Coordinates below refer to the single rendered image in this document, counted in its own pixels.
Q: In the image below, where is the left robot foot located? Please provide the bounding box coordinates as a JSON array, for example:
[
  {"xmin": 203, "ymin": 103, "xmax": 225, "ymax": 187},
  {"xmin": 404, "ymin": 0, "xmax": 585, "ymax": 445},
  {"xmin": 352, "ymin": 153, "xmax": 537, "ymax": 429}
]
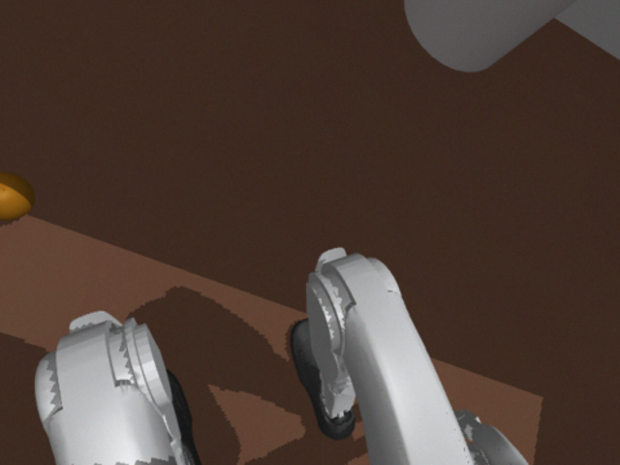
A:
[{"xmin": 166, "ymin": 369, "xmax": 202, "ymax": 465}]

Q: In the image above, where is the right robot hand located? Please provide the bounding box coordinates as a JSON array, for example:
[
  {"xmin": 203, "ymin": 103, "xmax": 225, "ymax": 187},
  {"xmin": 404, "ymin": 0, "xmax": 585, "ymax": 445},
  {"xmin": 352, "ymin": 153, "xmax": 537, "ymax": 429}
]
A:
[{"xmin": 453, "ymin": 409, "xmax": 529, "ymax": 465}]

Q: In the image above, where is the right robot foot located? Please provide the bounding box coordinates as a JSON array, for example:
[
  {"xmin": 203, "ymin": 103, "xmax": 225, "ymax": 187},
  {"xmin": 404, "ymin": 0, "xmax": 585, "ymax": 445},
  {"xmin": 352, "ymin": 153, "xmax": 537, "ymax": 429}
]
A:
[{"xmin": 290, "ymin": 319, "xmax": 355, "ymax": 440}]

